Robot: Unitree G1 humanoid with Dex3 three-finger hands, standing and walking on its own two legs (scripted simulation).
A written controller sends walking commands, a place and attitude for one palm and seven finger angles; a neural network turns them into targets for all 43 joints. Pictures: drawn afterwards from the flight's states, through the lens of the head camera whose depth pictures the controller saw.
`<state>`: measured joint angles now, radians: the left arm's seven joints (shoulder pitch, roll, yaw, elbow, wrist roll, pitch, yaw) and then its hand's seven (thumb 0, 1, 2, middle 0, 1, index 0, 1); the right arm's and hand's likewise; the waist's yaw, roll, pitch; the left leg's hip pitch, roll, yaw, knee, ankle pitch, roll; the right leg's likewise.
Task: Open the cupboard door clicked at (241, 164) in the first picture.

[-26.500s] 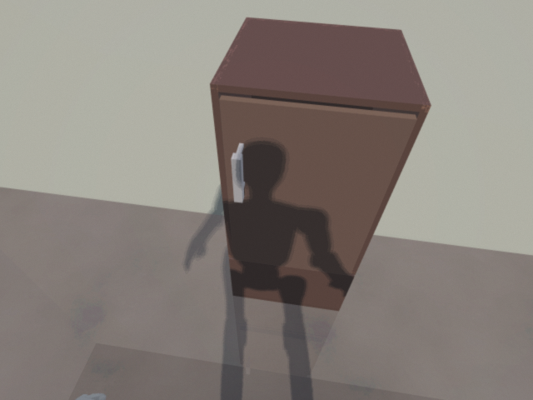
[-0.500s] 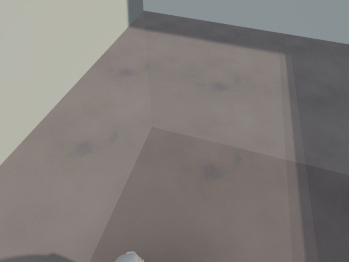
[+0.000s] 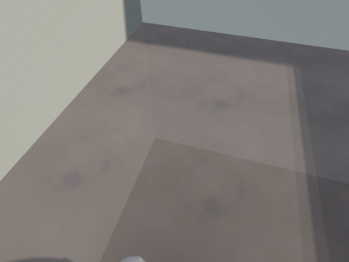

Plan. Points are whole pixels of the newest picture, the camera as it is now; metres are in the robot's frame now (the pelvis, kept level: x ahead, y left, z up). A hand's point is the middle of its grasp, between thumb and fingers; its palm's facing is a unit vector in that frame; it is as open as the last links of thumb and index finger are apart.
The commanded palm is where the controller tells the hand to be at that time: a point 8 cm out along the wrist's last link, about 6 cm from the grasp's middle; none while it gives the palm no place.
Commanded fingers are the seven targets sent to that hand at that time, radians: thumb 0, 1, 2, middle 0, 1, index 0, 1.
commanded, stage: walk to a spot facing it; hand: left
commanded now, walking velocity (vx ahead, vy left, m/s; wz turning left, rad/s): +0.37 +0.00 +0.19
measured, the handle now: out of the picture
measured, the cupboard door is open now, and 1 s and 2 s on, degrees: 47 47 47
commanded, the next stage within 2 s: turn to face it in 0.20 s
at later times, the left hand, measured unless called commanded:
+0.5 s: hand (116, 214) +0.27 +0.19 -0.17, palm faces +0.15 -0.97 -0.20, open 7.3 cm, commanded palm none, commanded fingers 0.00 0.90 0.90 -0.20 -0.30 -0.20 -0.30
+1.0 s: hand (102, 210) +0.28 +0.24 -0.18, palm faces +0.43 -0.87 -0.25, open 7.3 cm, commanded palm none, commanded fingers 0.00 0.90 0.90 -0.20 -0.30 -0.20 -0.30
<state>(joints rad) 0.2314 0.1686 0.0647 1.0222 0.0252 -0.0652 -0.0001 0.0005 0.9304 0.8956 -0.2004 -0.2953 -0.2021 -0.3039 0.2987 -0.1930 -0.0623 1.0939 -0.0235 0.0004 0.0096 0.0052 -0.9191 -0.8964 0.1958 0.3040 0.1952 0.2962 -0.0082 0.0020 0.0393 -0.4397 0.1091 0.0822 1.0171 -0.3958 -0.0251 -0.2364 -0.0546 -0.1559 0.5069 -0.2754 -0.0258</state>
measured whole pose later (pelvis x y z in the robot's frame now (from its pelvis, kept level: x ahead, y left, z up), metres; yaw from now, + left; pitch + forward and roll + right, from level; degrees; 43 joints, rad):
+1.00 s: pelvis +0.30 +0.00 -0.01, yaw +24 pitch +1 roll -1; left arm 0.15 0.27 0.08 0.92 0.02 0.05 0.01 0.01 0.91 0.90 -0.20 -0.30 -0.20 -0.30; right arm 0.13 -0.23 -0.05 0.88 -0.02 0.01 0.00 0.00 -0.91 -0.90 0.20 0.30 0.20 0.30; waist 0.01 -0.03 0.10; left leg -0.36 0.02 0.04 0.57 -0.24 0.03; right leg -0.48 -0.09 -0.04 1.10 -0.45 0.09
